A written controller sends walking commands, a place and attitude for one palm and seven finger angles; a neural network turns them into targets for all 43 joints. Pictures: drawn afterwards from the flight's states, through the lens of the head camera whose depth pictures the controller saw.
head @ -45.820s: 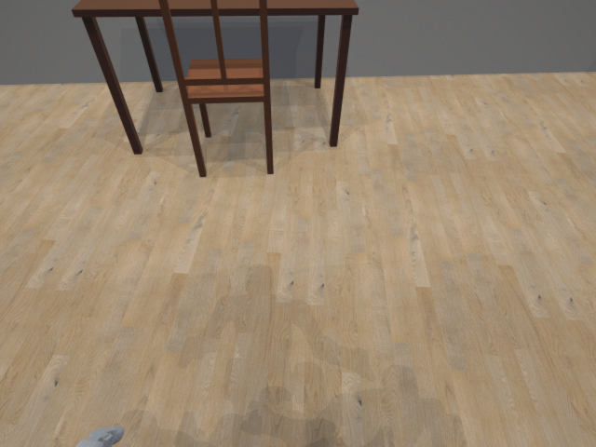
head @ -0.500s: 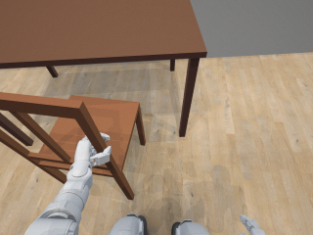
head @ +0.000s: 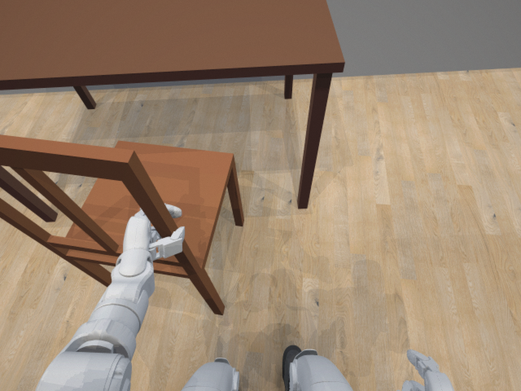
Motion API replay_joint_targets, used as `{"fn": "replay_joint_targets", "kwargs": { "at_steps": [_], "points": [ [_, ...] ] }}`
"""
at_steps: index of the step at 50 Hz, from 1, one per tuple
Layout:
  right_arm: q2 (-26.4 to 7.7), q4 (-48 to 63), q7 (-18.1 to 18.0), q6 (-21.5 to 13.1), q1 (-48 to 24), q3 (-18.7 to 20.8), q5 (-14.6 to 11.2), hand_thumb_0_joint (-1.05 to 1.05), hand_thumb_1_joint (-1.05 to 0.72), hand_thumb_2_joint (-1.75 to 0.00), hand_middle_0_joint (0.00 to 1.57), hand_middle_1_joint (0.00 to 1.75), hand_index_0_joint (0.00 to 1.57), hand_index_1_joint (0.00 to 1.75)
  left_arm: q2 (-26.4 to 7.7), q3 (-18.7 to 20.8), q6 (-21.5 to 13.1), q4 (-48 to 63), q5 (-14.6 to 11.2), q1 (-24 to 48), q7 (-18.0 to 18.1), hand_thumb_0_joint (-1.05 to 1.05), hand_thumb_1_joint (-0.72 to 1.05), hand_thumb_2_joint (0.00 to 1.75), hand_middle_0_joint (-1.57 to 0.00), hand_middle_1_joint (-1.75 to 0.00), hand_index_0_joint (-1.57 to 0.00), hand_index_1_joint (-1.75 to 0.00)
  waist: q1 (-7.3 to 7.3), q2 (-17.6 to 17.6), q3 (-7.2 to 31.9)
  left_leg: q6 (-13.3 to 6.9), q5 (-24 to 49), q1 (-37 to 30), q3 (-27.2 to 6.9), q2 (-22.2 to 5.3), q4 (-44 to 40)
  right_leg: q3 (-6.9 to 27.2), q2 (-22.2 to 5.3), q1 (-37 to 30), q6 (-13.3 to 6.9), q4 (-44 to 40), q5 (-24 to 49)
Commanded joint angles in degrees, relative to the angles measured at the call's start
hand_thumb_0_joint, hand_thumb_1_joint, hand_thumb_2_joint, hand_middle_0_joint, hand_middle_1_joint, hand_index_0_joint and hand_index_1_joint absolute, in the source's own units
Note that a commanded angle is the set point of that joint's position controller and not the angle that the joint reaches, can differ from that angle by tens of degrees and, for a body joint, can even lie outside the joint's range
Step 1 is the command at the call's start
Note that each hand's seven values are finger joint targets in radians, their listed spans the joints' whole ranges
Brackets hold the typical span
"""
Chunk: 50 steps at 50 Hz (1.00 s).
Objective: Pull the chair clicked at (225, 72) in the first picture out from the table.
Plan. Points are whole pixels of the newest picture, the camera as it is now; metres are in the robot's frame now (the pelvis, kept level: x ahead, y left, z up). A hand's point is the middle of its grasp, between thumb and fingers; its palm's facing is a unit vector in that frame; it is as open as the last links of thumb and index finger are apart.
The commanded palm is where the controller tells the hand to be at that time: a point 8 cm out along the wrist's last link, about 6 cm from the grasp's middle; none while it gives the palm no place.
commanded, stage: step backward, pulling the chair out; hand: left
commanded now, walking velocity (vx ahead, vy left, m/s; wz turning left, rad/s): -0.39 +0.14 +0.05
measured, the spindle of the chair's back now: (76, 215) +0.42 +0.35 -0.06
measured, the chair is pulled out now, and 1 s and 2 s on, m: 0.17 0.24 0.24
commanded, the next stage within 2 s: none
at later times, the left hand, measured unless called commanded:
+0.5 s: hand (168, 271) +0.31 +0.16 -0.05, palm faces +0.11 -0.97 -0.20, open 6.1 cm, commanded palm +0.29 +0.21 -0.05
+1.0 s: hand (167, 281) +0.29 +0.16 -0.05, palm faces +0.09 -0.98 -0.20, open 6.1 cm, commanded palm +0.27 +0.21 -0.05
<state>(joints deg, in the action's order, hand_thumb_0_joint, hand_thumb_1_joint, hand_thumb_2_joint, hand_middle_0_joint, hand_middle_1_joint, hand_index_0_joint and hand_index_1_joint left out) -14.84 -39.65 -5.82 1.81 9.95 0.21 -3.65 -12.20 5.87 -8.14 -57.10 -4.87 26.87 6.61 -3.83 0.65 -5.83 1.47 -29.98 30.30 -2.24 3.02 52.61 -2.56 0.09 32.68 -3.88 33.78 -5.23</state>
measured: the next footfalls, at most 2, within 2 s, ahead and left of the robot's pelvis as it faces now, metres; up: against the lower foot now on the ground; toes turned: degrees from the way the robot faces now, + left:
left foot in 0.10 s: -0.02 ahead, +0.13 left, +0.00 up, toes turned +2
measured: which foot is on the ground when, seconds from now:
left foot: up 0.00-0.08, down 0.10-1.00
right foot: down 0.00-1.00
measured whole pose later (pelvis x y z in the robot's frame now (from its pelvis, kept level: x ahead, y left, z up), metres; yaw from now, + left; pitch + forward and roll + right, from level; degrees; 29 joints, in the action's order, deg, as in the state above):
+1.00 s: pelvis -0.07 +0.01 +0.00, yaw +2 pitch +6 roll +2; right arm -15.3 -39.7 -7.4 6.1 12.2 -0.4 -5.0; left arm -11.2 2.1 -8.7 -58.2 -5.2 26.8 6.9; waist -4.2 -0.3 -1.5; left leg 0.1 -17.3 26.4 0.7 1.8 37.4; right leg -0.8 -0.6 35.5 -1.5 29.4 -0.9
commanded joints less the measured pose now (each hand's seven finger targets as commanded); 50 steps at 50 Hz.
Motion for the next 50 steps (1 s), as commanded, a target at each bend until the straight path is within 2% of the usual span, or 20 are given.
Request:
{"fn": "replay_joint_targets", "kwargs": {
  "at_steps": [1, 3, 5, 6, 7, 9, 10, 14, 17, 20, 22, 26, 29, 30, 32, 34, 35, 37, 43, 50],
  "points": [
    [-7.60, 6.17, -0.44, -0.62, 2.43, 1.60, -0.17, 0.00, -0.90, -0.90, 0.20, 0.30, 0.20, 0.30, -10.84, -1.37, -1.41, 14.14, 2.19, 10.97, 1.23, 0.00, 0.90, 0.90, -0.50, -1.45, -0.50, -1.45, 1.48, -5.32, 29.81, 0.20, -0.89, -5.56, -2.30, -1.76, -7.69, 15.12, -18.63, -26.98, -3.68, -8.79, 16.70],
    [-8.01, 5.80, -0.84, 0.43, 2.73, 1.32, 0.19, 0.00, -0.90, -0.90, 0.20, 0.30, 0.20, 0.30, -9.94, -2.33, -1.04, 16.33, 1.79, 11.15, 1.28, 0.00, 0.90, 0.90, -0.50, -1.45, -0.50, -1.45, 0.75, -3.36, 28.52, -1.07, 4.25, -8.87, -1.97, -2.40, -20.52, 10.70, -14.50, -23.87, -0.02, -8.22, 8.84],
    [-9.56, 7.87, -1.70, 1.52, 1.22, 1.35, 0.76, 0.00, -0.90, -0.90, 0.20, 0.30, 0.20, 0.30, -7.62, -4.05, -0.86, 18.84, 1.48, 10.65, 0.88, 0.00, 0.90, 0.90, -0.50, -1.45, -0.50, -1.45, 2.04, 8.64, 25.38, -5.50, 17.56, -5.74, -12.52, -11.14, -28.38, 3.14, -4.00, -18.62, 5.50, -0.65, -0.40],
    [-9.19, 8.75, -2.10, 2.21, 0.12, 1.23, 0.77, 0.00, -0.90, -0.90, 0.20, 0.30, 0.20, 0.30, -6.19, -5.18, -0.60, 19.59, 0.98, 11.91, 0.59, 0.00, 0.90, 0.90, -0.50, -1.45, -0.50, -1.45, 2.73, 9.72, 25.61, -6.24, 22.09, -3.56, -13.60, -13.55, -28.19, 2.45, -1.91, -20.67, 5.74, 2.65, -0.29],
    [-7.98, 9.50, -2.00, 2.52, -0.38, 1.28, 0.62, 0.00, -0.90, -0.90, 0.20, 0.30, 0.20, 0.30, -5.19, -6.26, -0.73, 20.23, 0.52, 12.45, 0.42, 0.00, 0.90, 0.90, -0.50, -1.45, -0.50, -1.45, 2.37, 5.49, 26.32, -5.69, 18.62, -3.81, -10.63, -13.31, -27.97, 3.09, -1.79, -21.85, 5.79, 1.37, -5.45],
    [-7.18, 10.56, -2.58, 2.67, -1.66, 0.43, 0.69, 0.00, -0.90, -0.90, 0.20, 0.30, 0.20, 0.30, -3.53, -8.12, -1.35, 23.63, 0.80, 17.71, -0.04, 0.00, 0.90, 0.90, -0.50, -1.45, -0.50, -1.45, 1.47, 7.37, 24.67, -4.50, 8.67, -1.78, -6.87, -11.64, -29.82, 2.67, -1.01, -19.86, 5.31, 2.41, -11.03],
    [-7.56, 9.16, -2.91, 2.67, -1.38, 0.74, 0.75, 0.00, -0.90, -0.90, 0.20, 0.30, 0.20, 0.30, -3.76, -7.25, -1.32, 20.74, 0.78, 16.19, 0.05, 0.00, 0.90, 0.90, -0.50, -1.45, -0.50, -1.45, 2.14, 10.74, 23.91, -4.29, 13.45, -2.18, -6.46, -12.29, -29.79, 2.78, -0.66, -19.08, 4.88, 4.53, -7.20],
    [-7.94, 6.53, -2.95, 3.17, 0.96, 1.83, 0.80, 0.00, -0.90, -0.90, 0.20, 0.30, 0.20, 0.30, -6.38, -5.70, -1.43, 16.16, 1.63, 18.72, -0.27, 0.00, 0.90, 0.90, -0.50, -1.45, -0.50, -1.45, 1.18, 3.81, 26.65, -2.04, 27.53, -7.14, -2.60, -10.56, -22.76, 4.12, -1.71, -16.81, 4.86, 3.47, 5.06],
    [-7.37, 6.04, -2.71, 3.49, -0.76, 0.95, 0.62, 0.00, -0.90, -0.90, 0.20, 0.30, 0.20, 0.30, -7.18, -4.92, -2.19, 10.96, 2.02, 20.35, -0.05, 0.00, 0.90, 0.90, -0.50, -1.45, -0.50, -1.45, 1.90, 5.06, 18.74, -2.44, 8.61, 4.52, -3.02, -9.36, -22.88, 7.02, -4.01, -14.92, 3.62, 2.43, -9.44],
    [-6.64, 4.24, -2.29, 2.60, 2.95, 1.86, 0.01, 0.00, -0.90, -0.90, 0.20, 0.30, 0.20, 0.30, -9.23, -2.91, -3.19, 7.20, 2.06, 17.65, 0.50, 0.00, 0.90, 0.90, -0.50, -1.45, -0.50, -1.45, 1.69, -10.05, 20.75, -1.24, -0.85, -1.59, 0.01, -1.98, -11.50, 17.12, -11.12, -9.48, 0.65, -14.83, -20.50],
    [-6.50, 3.69, -1.50, 1.44, 4.25, 2.45, -0.26, 0.00, -0.90, -0.90, 0.20, 0.30, 0.20, 0.30, -9.42, -2.77, -3.45, 6.77, 2.49, 16.97, 0.63, 0.00, 0.90, 0.90, -0.50, -1.45, -0.50, -1.45, 1.76, -12.97, 25.74, -0.53, 0.83, -8.26, 2.70, 0.56, -3.60, 19.37, -15.41, -11.28, -0.89, -20.91, -20.97],
    [-7.17, 3.43, -0.88, 0.34, 4.82, 1.76, -0.56, 0.00, -0.90, -0.90, 0.20, 0.30, 0.20, 0.30, -8.73, -2.70, -3.50, 7.30, 2.33, 16.72, 0.74, 0.00, 0.90, 0.90, -0.50, -1.45, -0.50, -1.45, 1.27, -7.64, 29.83, -1.22, 1.92, -10.95, 0.98, -1.60, -13.57, 12.50, -13.93, -16.25, 0.29, -16.04, -11.12],
    [-9.51, 6.00, -2.07, 0.47, 2.08, 1.23, -0.33, 0.00, -0.90, -0.90, 0.20, 0.30, 0.20, 0.30, -5.75, -5.42, -3.36, 10.09, 1.25, 15.25, 0.23, 0.00, 0.90, 0.90, -0.50, -1.45, -0.50, -1.45, 2.22, 10.26, 25.53, -6.08, 8.59, -2.28, -11.49, -11.69, -31.20, 2.65, -1.93, -16.70, 5.63, 1.07, -7.63],
    [-8.28, 6.95, -2.29, 0.77, -0.02, 0.72, -0.09, 0.00, -0.90, -0.90, 0.20, 0.30, 0.20, 0.30, -5.10, -6.23, -3.42, 13.56, 0.77, 16.46, 0.17, 0.00, 0.90, 0.90, -0.50, -1.45, -0.50, -1.45, 3.19, 13.90, 24.97, -6.40, 10.96, 0.90, -11.28, -13.78, -32.31, 2.25, -1.10, -19.21, 5.11, 6.70, -8.37],
    [-7.39, 7.51, -2.74, 1.45, -0.50, 0.73, -0.06, 0.00, -0.90, -0.90, 0.20, 0.30, 0.20, 0.30, -4.11, -6.51, -2.96, 15.62, 0.37, 18.54, -0.06, 0.00, 0.90, 0.90, -0.50, -1.45, -0.50, -1.45, 2.96, 8.60, 24.86, -5.08, 18.67, -1.25, -7.39, -13.51, -29.22, 3.55, -0.65, -18.68, 4.42, 7.88, -5.90],
    [-7.84, 6.97, -3.03, 2.09, 1.62, 1.56, -0.05, 0.00, -0.90, -0.90, 0.20, 0.30, 0.20, 0.30, -5.38, -5.82, -2.12, 14.69, 0.68, 19.28, -0.29, 0.00, 0.90, 0.90, -0.50, -1.45, -0.50, -1.45, 1.75, -0.18, 27.86, -2.72, 30.44, -6.77, -3.82, -10.81, -21.88, 5.30, -1.94, -17.27, 4.50, 2.81, 7.76],
    [-8.07, 6.12, -2.85, 2.58, 2.29, 1.94, 0.23, 0.00, -0.90, -0.90, 0.20, 0.30, 0.20, 0.30, -5.52, -5.75, -1.82, 12.50, 1.27, 19.05, -0.21, 0.00, 0.90, 0.90, -0.50, -1.45, -0.50, -1.45, 1.20, -0.21, 27.56, -1.53, 31.36, -6.48, -2.02, -9.67, -19.49, 7.36, -4.45, -17.02, 3.84, 1.63, 14.05],
    [-8.12, 5.80, -2.53, 3.50, 1.71, 1.78, 0.40, 0.00, -0.90, -0.90, 0.20, 0.30, 0.20, 0.30, -6.97, -5.28, -2.29, 11.32, 1.87, 21.17, -0.15, 0.00, 0.90, 0.90, -0.50, -1.45, -0.50, -1.45, 1.01, 3.34, 25.34, -0.70, 18.93, -0.94, -2.27, -8.51, -19.97, 9.12, -7.01, -15.48, 2.65, 0.97, 4.16],
    [-7.59, 4.60, -1.84, 3.19, 5.33, 2.54, -0.95, 0.00, -0.90, -0.90, 0.20, 0.30, 0.20, 0.30, -8.62, -3.64, -3.43, 8.62, 1.73, 16.33, 0.63, 0.00, 0.90, 0.90, -0.50, -1.45, -0.50, -1.45, 0.91, -7.05, 29.51, -1.08, 4.43, -7.05, 0.71, -2.22, -13.83, 16.12, -13.44, -15.94, 0.07, -14.67, -8.38],
    [-7.86, 6.46, -2.88, 2.47, 1.62, 1.01, -0.96, 0.00, -0.90, -0.90, 0.20, 0.30, 0.20, 0.30, -7.49, -4.86, -4.63, 11.12, 1.34, 14.97, 0.91, 0.00, 0.90, 0.90, -0.50, -1.45, -0.50, -1.45, 2.03, 6.43, 26.83, -3.45, 12.14, -3.34, -4.19, -9.13, -28.22, 4.79, -2.75, -17.71, 5.07, -3.95, -8.32]
  ]
}}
